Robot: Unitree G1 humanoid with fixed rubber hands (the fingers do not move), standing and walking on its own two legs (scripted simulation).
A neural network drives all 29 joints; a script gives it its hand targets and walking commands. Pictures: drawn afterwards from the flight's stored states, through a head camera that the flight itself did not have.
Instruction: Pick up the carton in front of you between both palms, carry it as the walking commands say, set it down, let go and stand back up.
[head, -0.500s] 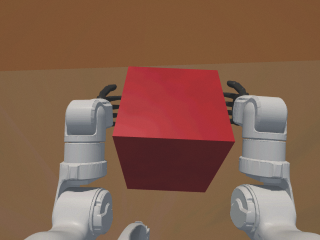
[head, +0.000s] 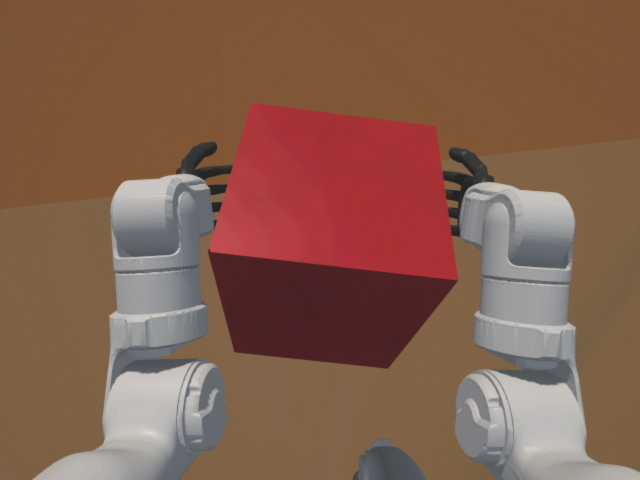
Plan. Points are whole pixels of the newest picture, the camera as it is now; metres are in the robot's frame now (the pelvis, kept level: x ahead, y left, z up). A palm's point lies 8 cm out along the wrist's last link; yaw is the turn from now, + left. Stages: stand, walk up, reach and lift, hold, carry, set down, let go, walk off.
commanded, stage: carry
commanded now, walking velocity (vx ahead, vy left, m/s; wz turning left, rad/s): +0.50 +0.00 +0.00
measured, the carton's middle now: (326, 249) +0.39 -0.01 +0.08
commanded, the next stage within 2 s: none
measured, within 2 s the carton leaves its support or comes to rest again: neither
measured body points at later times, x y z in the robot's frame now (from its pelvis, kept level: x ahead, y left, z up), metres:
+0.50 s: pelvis +0.30 -0.01 +0.01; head +0.34 -0.01 +0.46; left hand +0.69 +0.16 +0.18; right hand +0.71 -0.14 +0.19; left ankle +0.45 +0.10 -0.68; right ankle +0.21 -0.11 -0.71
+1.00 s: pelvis +0.60 -0.02 +0.04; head +0.62 -0.02 +0.49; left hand +0.99 +0.13 +0.21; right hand +1.00 -0.17 +0.20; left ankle +0.48 +0.10 -0.63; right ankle +0.69 -0.10 -0.67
